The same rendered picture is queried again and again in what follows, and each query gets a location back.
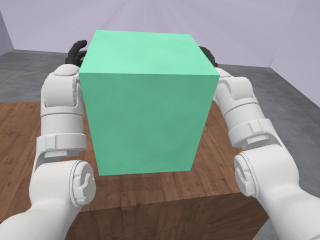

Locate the carton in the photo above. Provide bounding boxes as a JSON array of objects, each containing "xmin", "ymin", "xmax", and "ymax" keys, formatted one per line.
[{"xmin": 78, "ymin": 30, "xmax": 220, "ymax": 176}]

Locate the robot right upper arm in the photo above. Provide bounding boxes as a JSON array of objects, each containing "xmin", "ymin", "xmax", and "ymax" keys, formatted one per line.
[{"xmin": 233, "ymin": 144, "xmax": 320, "ymax": 240}]

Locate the right robot hand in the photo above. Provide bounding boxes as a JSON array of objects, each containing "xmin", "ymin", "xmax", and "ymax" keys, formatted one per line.
[{"xmin": 199, "ymin": 46, "xmax": 218, "ymax": 68}]

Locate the left robot hand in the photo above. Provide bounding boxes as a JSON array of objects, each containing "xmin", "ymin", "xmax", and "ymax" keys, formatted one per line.
[{"xmin": 65, "ymin": 40, "xmax": 87, "ymax": 68}]

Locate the robot left forearm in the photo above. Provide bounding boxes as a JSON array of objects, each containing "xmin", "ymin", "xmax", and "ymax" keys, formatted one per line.
[{"xmin": 29, "ymin": 64, "xmax": 87, "ymax": 203}]

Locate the pedestal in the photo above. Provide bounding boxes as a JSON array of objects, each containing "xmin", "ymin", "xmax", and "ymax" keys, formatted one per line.
[{"xmin": 0, "ymin": 101, "xmax": 269, "ymax": 240}]

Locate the robot right forearm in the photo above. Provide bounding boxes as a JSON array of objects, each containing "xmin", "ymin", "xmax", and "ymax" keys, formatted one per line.
[{"xmin": 213, "ymin": 67, "xmax": 300, "ymax": 184}]

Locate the robot left upper arm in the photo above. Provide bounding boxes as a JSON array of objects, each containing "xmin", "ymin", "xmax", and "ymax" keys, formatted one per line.
[{"xmin": 0, "ymin": 159, "xmax": 97, "ymax": 240}]

